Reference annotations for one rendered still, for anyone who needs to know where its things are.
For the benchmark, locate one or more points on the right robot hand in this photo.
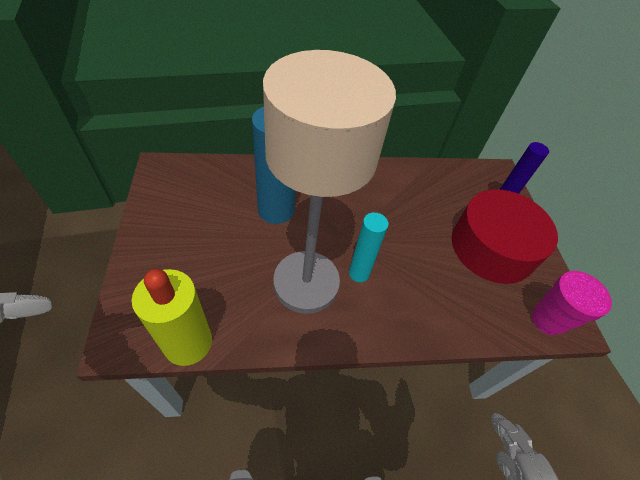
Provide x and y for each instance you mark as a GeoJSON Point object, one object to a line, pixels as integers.
{"type": "Point", "coordinates": [528, 465]}

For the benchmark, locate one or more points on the left robot hand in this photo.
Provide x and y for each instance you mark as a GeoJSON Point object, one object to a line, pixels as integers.
{"type": "Point", "coordinates": [13, 306]}

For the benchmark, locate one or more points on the coffee table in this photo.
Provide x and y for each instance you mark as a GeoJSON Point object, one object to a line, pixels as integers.
{"type": "Point", "coordinates": [198, 214]}

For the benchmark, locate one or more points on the desk lamp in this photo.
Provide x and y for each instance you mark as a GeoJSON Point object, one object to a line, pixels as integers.
{"type": "Point", "coordinates": [326, 115]}

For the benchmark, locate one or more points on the sofa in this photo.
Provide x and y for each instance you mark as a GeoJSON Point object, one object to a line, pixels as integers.
{"type": "Point", "coordinates": [86, 85]}

